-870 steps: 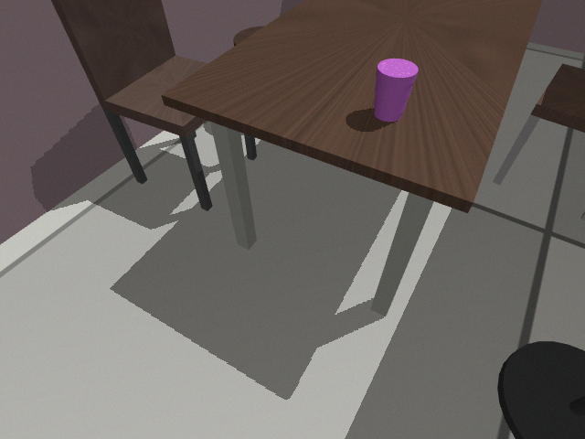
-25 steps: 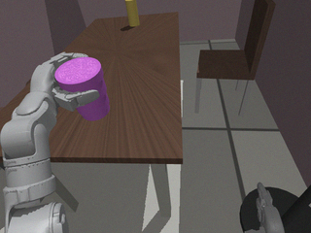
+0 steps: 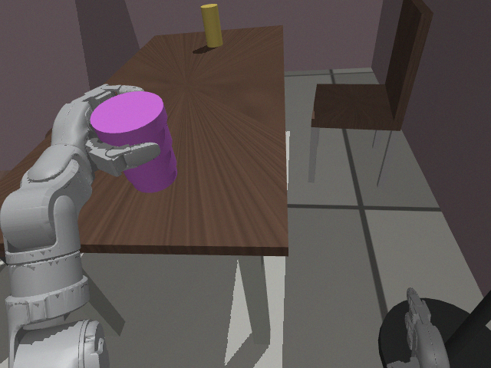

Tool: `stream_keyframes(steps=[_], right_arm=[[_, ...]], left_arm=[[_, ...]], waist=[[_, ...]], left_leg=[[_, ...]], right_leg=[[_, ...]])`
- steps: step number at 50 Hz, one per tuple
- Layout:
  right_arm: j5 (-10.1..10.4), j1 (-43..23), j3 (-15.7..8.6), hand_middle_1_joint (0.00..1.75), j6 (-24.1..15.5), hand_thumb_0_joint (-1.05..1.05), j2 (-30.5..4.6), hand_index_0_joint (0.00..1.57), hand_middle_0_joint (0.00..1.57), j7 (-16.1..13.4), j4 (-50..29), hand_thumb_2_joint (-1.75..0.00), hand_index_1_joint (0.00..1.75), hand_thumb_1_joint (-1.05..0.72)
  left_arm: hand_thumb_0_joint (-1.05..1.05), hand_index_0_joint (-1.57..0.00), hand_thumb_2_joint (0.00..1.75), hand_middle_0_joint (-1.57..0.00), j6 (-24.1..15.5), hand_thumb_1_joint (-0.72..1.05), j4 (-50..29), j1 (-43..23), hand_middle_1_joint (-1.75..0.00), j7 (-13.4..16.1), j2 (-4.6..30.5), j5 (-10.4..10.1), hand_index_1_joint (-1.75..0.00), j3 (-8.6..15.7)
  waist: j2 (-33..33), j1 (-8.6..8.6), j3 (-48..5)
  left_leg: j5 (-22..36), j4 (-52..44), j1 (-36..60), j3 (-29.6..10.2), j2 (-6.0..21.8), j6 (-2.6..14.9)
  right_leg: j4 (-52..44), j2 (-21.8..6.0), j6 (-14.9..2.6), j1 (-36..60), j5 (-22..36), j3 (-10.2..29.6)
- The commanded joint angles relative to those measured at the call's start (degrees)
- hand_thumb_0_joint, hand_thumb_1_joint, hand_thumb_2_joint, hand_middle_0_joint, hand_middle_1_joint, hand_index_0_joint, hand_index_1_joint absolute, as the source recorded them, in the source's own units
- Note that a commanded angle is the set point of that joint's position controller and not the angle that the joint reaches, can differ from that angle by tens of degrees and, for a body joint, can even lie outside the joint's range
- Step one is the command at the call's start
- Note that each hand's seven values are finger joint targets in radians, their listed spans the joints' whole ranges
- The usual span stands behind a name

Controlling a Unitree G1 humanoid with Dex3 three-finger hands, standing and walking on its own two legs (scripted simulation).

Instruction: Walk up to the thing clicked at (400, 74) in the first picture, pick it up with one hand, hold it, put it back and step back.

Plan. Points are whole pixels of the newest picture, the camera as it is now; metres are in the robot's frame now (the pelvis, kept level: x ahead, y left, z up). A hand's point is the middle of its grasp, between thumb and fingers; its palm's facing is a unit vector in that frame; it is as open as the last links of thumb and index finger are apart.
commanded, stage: hold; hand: left
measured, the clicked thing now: (142, 146) +0.34 +0.16 +0.25
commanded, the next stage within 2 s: crouch in 1.60 s
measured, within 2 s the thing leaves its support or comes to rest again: neither
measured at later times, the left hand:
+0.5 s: hand (123, 140) +0.34 +0.18 +0.27, palm faces +0.10 -0.99 -0.04, open 11.7 cm
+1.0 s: hand (129, 125) +0.35 +0.17 +0.28, palm faces +0.09 -1.00 -0.04, open 11.7 cm
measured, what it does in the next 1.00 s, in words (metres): stands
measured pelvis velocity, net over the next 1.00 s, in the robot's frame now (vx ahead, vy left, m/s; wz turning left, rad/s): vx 0.00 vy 0.00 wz -0.01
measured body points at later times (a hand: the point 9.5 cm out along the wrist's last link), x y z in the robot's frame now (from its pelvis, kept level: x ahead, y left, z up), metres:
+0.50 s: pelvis +0.00 +0.00 +0.00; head -0.05 -0.03 +0.45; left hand +0.32 +0.23 +0.28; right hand +0.18 -0.25 -0.06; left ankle +0.03 +0.13 -0.72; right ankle +0.03 -0.15 -0.72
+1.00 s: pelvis +0.00 +0.00 +0.00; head -0.04 -0.04 +0.45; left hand +0.34 +0.22 +0.29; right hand +0.18 -0.25 -0.07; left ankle +0.03 +0.13 -0.72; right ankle +0.03 -0.15 -0.72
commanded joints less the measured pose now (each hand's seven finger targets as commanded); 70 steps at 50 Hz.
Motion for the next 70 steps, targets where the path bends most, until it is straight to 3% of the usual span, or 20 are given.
stream_keyframes(steps=[1,5,15,18,23,24,33,34,39,46,47,51,52,58,59,61,64,67,69,70], right_arm=[[0.0,-8.0,-1.7,0.05,-4.1,0.00,-5.9,0.05,0.05,-0.7,-10.1,-0.06,0.05,0.52],[0.2,-8.5,-0.8,0.05,-4.2,0.00,-5.3,0.05,0.05,-0.5,-10.9,-0.06,0.05,0.53],[-0.1,-8.4,-2.5,0.05,-5.4,0.00,-6.8,0.05,0.05,-1.1,-9.7,-0.06,0.05,0.53],[-0.2,-8.3,-1.5,0.05,-5.4,0.00,-5.8,0.05,0.05,-1.3,-9.4,-0.06,0.05,0.53],[-0.4,-8.7,-1.3,0.05,-5.9,0.00,-5.9,0.05,0.05,-1.9,-9.0,-0.06,0.05,0.53],[-0.3,-8.2,-0.9,0.05,-5.9,0.00,-5.3,0.05,0.05,-1.9,-7.9,-0.06,0.05,0.53],[-0.6,-8.3,-1.3,0.05,-6.7,0.00,-5.7,0.05,0.05,-2.1,-9.4,-0.06,0.05,0.52],[-0.5,-8.5,-1.9,0.05,-6.7,0.00,-6.4,0.05,0.05,-2.2,-9.0,-0.06,0.05,0.52],[-0.3,-8.3,-1.1,0.05,-6.2,0.00,-5.3,0.05,0.05,-1.8,-9.1,-0.06,0.05,0.53],[-0.2,-8.0,-1.6,0.05,-5.5,0.00,-6.0,0.05,0.05,-1.0,-9.6,-0.06,0.05,0.53],[-0.2,-9.0,-1.6,0.05,-5.5,0.00,-6.2,0.05,0.05,-1.1,-10.3,-0.06,0.05,0.53],[-0.2,-8.1,-1.0,0.05,-5.3,0.00,-5.3,0.05,0.05,-1.2,-9.5,-0.06,0.05,0.53],[-0.2,-7.5,-1.0,0.05,-5.1,0.00,-5.1,0.05,0.05,-1.1,-9.3,-0.06,0.05,0.52],[-0.3,-6.6,-1.4,0.05,-4.5,0.00,-5.4,0.05,0.05,-0.8,-9.0,-0.06,0.05,0.53],[-0.2,-8.0,-0.7,0.05,-4.6,0.00,-4.6,0.05,0.05,-0.7,-8.8,-0.06,0.05,0.53],[-0.3,-7.6,-2.5,0.05,-4.7,0.00,-6.4,0.05,0.05,-1.0,-8.9,-0.06,0.05,0.53],[-0.4,-8.0,-0.9,0.05,-5.3,0.00,-5.1,0.05,0.05,-1.0,-9.4,-0.06,0.05,0.53],[-0.4,-8.3,-0.7,0.05,-5.7,0.00,-5.4,0.05,0.05,-1.4,-9.3,-0.06,0.05,0.53],[-0.4,-9.2,-0.4,0.05,-5.8,0.00,-5.1,0.05,0.05,-1.4,-9.5,-0.06,0.05,0.53],[-0.5,-9.3,-0.3,0.05,-5.7,0.00,-5.1,0.05,0.05,-1.5,-8.7,-0.06,0.05,0.53]], left_arm=[[0.00,-1.21,1.24,-1.19,-8.4,-0.01,-14.8,-34.9,-1.39,0.6,15.4,-1.3,-1.40,7.5],[0.00,-1.21,1.24,-1.19,-8.9,-0.02,-15.6,-34.0,-1.39,0.0,13.4,-0.9,-1.40,5.1],[0.00,-1.21,1.25,-1.19,-9.7,0.00,-19.6,-31.4,-1.40,-1.0,16.5,-1.5,-1.40,8.6],[0.00,-1.22,1.26,-1.19,-9.6,-0.03,-18.5,-31.3,-1.42,-1.3,13.9,-1.5,-1.42,6.4],[0.00,-1.21,1.27,-1.19,-9.7,-0.03,-17.1,-33.1,-1.42,-0.9,14.8,-1.2,-1.42,6.6],[0.00,-1.21,1.26,-1.19,-9.9,-0.03,-17.9,-33.4,-1.41,-1.0,13.8,-1.0,-1.42,5.2],[0.00,-1.22,1.28,-1.20,-10.1,-0.04,-16.2,-36.0,-1.43,-0.5,15.7,-0.9,-1.44,6.8],[0.00,-1.22,1.28,-1.20,-10.2,-0.04,-15.6,-36.3,-1.42,-0.3,17.1,-1.1,-1.43,8.2],[0.00,-1.23,1.29,-1.21,-9.6,-0.01,-11.7,-34.4,-1.44,-0.6,14.5,-1.1,-1.44,6.8],[0.00,-1.23,1.28,-1.21,-9.6,-0.05,-17.4,-37.6,-1.43,-0.4,17.5,-0.4,-1.44,7.7],[0.00,-1.24,1.28,-1.22,-9.0,-0.04,-12.2,-35.0,-1.44,-0.6,15.2,-0.5,-1.44,6.9],[0.00,-1.24,1.28,-1.21,-9.6,-0.04,-17.7,-36.9,-1.44,-0.5,16.8,-0.9,-1.45,8.1],[0.00,-1.23,1.29,-1.21,-9.0,-0.04,-12.8,-33.9,-1.44,-0.5,15.2,-1.0,-1.44,7.6],[0.00,-1.23,1.29,-1.21,-8.9,-0.03,-14.3,-33.5,-1.43,-0.6,15.8,-0.6,-1.44,7.5],[0.00,-1.21,1.28,-1.19,-9.3,-0.03,-18.4,-34.9,-1.42,-0.7,15.3,-0.4,-1.42,6.4],[0.00,-1.22,1.27,-1.20,-9.3,0.00,-17.6,-34.4,-1.41,-0.6,16.5,-0.5,-1.42,7.6],[0.00,-1.23,1.28,-1.21,-9.7,-0.01,-20.5,-35.8,-1.43,-1.2,15.1,-0.8,-1.43,6.2],[0.00,-1.23,1.28,-1.21,-9.7,-0.03,-18.5,-36.3,-1.43,-1.2,16.3,-1.3,-1.43,7.0],[0.00,-1.23,1.29,-1.21,-9.4,-0.04,-15.9,-35.0,-1.44,-1.5,13.4,-1.4,-1.44,4.9],[0.00,-1.21,1.27,-1.19,-9.3,-0.02,-14.4,-34.3,-1.41,-1.4,13.7,-1.3,-1.41,5.6]], waist=[[-3.1,-0.23,-14.4],[-0.9,-0.03,-13.3],[-2.0,0.12,-14.7],[-2.5,-0.37,-14.2],[-1.4,-0.63,-13.7],[-0.3,-0.80,-13.4],[-1.1,-0.74,-15.6],[-1.6,-0.47,-15.7],[-1.8,0.00,-14.4],[-1.0,0.40,-15.6],[-2.2,-0.11,-15.5],[-2.0,0.60,-16.6],[-4.1,0.11,-14.3],[-1.8,-0.45,-15.0],[0.8,0.65,-15.9],[-1.8,-0.33,-15.5],[-0.7,-0.21,-16.9],[-1.7,-0.59,-14.4],[-2.0,-0.45,-13.6],[-2.4,-0.34,-13.1]], left_leg=[[6.3,-5.5,6.3,1.8,-2.2,1.65],[4.8,-6.5,7.0,0.7,-1.3,0.96],[5.1,-5.7,6.4,1.6,-1.9,1.45],[6.4,-5.7,7.1,1.4,-1.8,1.40],[6.2,-5.5,7.0,1.9,-2.1,1.44],[5.9,-5.6,7.2,1.8,-2.0,1.31],[8.6,-5.4,8.1,1.2,-1.6,1.18],[8.5,-5.4,7.8,1.1,-1.5,1.20],[8.3,-5.8,7.1,1.1,-1.4,1.01],[10.2,-5.4,7.9,1.5,-1.7,1.28],[10.0,-5.3,7.8,1.8,-1.7,1.39],[11.0,-5.0,7.8,1.9,-2.0,1.49],[10.5,-5.3,6.9,1.6,-1.7,1.49],[10.0,-5.2,7.4,2.1,-2.1,1.56],[10.3,-5.2,7.5,2.2,-2.2,1.33],[9.8,-5.2,7.7,2.1,-2.2,1.53],[9.7,-5.0,8.6,2.3,-2.3,1.62],[8.1,-5.4,7.7,2.0,-2.2,1.69],[6.7,-6.0,7.3,1.8,-2.0,1.58],[6.5,-6.1,6.7,1.7,-2.0,1.60]], right_leg=[[-6.7,2.5,-1.26,1.8,5.7,-3.3],[-6.3,3.0,-1.59,0.1,4.5,-3.8],[-7.0,3.1,-1.43,1.2,3.9,-3.5],[-6.7,3.0,-1.42,0.6,5.5,-3.3],[-6.5,2.8,-1.33,0.3,5.6,-3.1],[-6.4,2.9,-1.47,-0.4,5.3,-3.3],[-6.0,3.0,-1.48,1.3,7.9,-3.6],[-5.9,3.1,-1.39,1.7,8.0,-3.6],[-6.0,3.2,-1.54,1.1,7.6,-3.8],[-6.0,3.0,-1.60,2.2,9.0,-3.4],[-6.2,3.0,-1.45,2.2,8.9,-3.4],[-6.0,2.9,-1.46,2.7,9.5,-3.3],[-6.0,3.1,-1.37,2.1,9.0,-3.6],[-6.4,2.7,-1.45,1.9,9.2,-3.1],[-6.1,2.7,-1.76,1.9,9.2,-3.2],[-6.4,2.8,-1.41,1.7,8.8,-3.3],[-6.4,2.6,-1.45,2.0,8.7,-3.1],[-6.6,2.7,-1.25,1.1,7.4,-3.2],[-6.6,2.9,-1.42,0.9,6.3,-3.4],[-6.7,2.9,-1.34,0.8,6.1,-3.5]])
